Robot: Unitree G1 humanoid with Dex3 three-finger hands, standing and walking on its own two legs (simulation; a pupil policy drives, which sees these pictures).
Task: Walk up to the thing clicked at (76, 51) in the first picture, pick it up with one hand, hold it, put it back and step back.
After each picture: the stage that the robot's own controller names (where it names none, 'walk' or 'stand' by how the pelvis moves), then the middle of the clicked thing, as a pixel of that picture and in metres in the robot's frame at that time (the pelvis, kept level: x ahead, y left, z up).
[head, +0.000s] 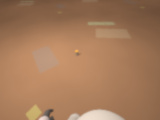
stand; (76, 53) +1.34 +0.35 -0.72
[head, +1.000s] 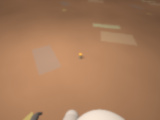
walk; (80, 56) +1.22 +0.18 -0.70
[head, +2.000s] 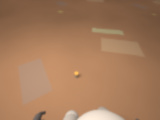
walk; (76, 74) +0.73 +0.20 -0.71
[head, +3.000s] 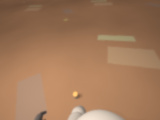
walk; (75, 95) +0.42 +0.25 -0.70
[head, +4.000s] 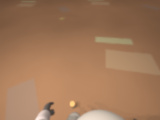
stand; (72, 104) +0.28 +0.22 -0.72
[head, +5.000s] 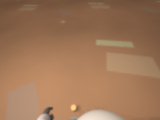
stand; (73, 108) +0.27 +0.20 -0.72
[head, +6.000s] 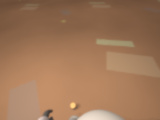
stand; (73, 106) +0.28 +0.22 -0.73
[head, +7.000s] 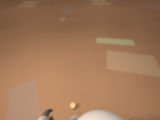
stand; (73, 106) +0.27 +0.22 -0.73
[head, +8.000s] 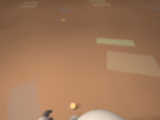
go down; (73, 106) +0.27 +0.21 -0.73
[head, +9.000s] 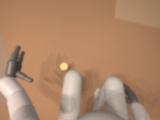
go down; (64, 67) +0.36 +0.24 -0.33
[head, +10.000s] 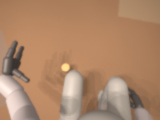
approach; (66, 68) +0.35 +0.24 -0.30
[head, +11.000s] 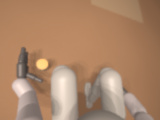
close in; (42, 65) +0.34 +0.27 -0.22
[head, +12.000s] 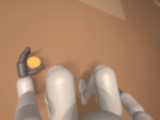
close; (33, 64) +0.35 +0.28 -0.22
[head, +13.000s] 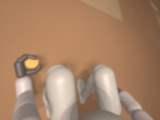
lift; (31, 64) +0.34 +0.28 -0.22
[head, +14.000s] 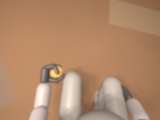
lift; (56, 73) +0.28 +0.26 -0.08
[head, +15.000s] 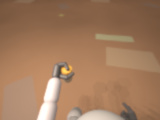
hold; (67, 74) +0.33 +0.18 +0.04
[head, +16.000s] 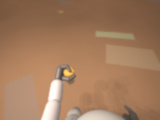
hold; (69, 76) +0.32 +0.17 +0.00
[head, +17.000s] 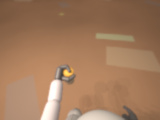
hold; (69, 76) +0.32 +0.17 +0.00
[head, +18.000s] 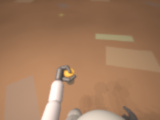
crouch; (69, 76) +0.32 +0.17 +0.00
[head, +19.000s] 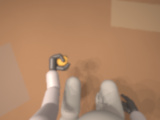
crouch; (63, 64) +0.39 +0.21 -0.09
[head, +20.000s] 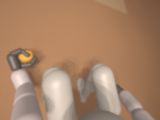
lower; (27, 59) +0.38 +0.29 -0.22
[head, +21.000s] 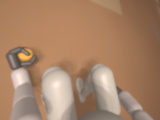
lower; (26, 57) +0.39 +0.29 -0.22
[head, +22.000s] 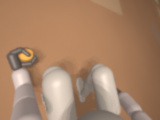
lower; (26, 58) +0.38 +0.29 -0.22
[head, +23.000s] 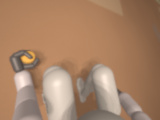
lower; (28, 60) +0.37 +0.29 -0.22
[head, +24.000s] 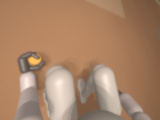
loosen; (34, 62) +0.36 +0.27 -0.22
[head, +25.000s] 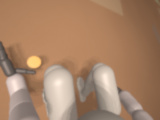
withdraw; (33, 63) +0.36 +0.25 -0.22
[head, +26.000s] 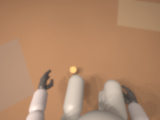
walk; (73, 70) +0.39 +0.20 -0.40
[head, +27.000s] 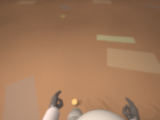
stand; (74, 102) +0.31 +0.18 -0.66
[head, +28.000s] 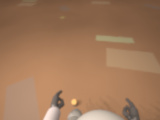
stand; (74, 102) +0.31 +0.19 -0.67
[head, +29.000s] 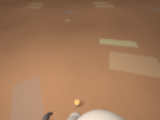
stand; (77, 103) +0.33 +0.17 -0.72
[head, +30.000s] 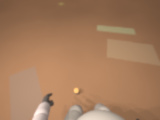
walk; (76, 91) +0.37 +0.15 -0.70
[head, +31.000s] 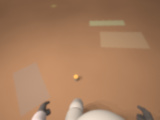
walk; (76, 78) +0.57 +0.23 -0.69
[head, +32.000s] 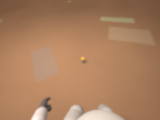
walk; (82, 60) +0.93 +0.19 -0.69
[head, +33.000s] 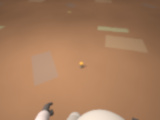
stand; (81, 65) +0.98 +0.19 -0.72
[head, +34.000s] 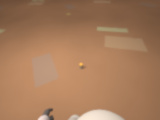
stand; (81, 66) +0.98 +0.20 -0.73
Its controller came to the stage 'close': yes
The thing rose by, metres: 0.71
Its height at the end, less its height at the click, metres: +0.00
